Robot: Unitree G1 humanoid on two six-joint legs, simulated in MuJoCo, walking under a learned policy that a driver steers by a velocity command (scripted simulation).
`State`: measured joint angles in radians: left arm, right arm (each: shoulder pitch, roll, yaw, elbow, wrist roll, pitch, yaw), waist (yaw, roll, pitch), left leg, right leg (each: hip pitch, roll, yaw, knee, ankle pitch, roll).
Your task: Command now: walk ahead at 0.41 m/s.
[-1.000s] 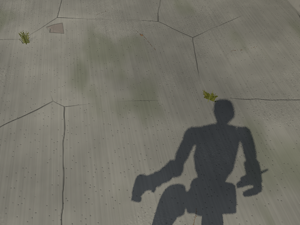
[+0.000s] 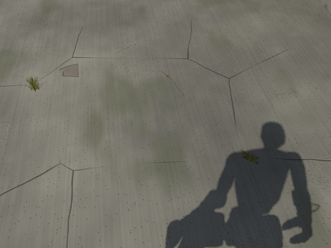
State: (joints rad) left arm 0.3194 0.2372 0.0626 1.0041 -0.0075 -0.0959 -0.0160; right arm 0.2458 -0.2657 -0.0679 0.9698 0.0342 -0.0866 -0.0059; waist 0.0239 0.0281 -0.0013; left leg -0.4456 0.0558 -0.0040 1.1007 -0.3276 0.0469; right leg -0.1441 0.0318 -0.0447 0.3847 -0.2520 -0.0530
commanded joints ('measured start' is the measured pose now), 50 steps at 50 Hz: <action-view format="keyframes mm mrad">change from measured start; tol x32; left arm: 1 47 98 4 -23 5 -2 7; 50 -303 133 9 -156 38 56 43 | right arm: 1 -82 -49 -15 -75 -9 -11 13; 50 102 -62 -22 -56 -16 126 -46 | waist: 1 8 -112 52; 13 1 -110 104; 18 -144 250 -354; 39 -66 47 32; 45 39 -194 -458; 50 -64 -167 -64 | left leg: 1 -288 73 -24 -82 101 -5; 15 179 -55 63 -565 251 56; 18 834 334 -769 -834 -166 276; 25 228 161 -224 -981 135 170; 41 468 117 -74 -659 787 78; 42 398 55 -53 -512 711 40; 44 -68 -142 -41 65 -427 -63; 50 -8 6 -6 56 -146 -104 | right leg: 1 182 -260 271 -231 220 -150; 15 155 -258 63 27 657 -72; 19 -589 -39 165 976 -267 8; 40 -331 -63 55 88 288 -2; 44 533 -509 457 168 1262 -298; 50 -204 -309 135 -166 161 -172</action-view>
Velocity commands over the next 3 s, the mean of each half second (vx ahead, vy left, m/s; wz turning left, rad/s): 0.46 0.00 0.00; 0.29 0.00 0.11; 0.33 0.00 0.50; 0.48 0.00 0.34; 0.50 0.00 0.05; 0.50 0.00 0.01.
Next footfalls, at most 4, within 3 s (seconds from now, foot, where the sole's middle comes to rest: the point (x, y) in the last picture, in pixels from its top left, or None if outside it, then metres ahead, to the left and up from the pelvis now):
0.32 left None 0.34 0.16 -0.78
0.84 right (195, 226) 0.61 -0.05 -0.78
1.28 left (136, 246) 0.53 0.19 -0.78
1.74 right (160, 163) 0.93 0.11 -0.78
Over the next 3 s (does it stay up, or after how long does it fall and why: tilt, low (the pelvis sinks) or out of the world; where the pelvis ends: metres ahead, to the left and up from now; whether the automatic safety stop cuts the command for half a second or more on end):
stays up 1.36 0.47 0.00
